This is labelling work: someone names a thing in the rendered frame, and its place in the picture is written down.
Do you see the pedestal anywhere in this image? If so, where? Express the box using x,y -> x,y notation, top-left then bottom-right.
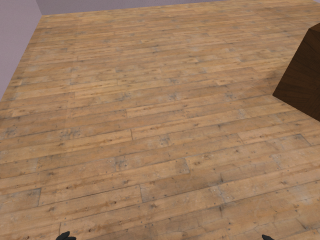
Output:
272,23 -> 320,122

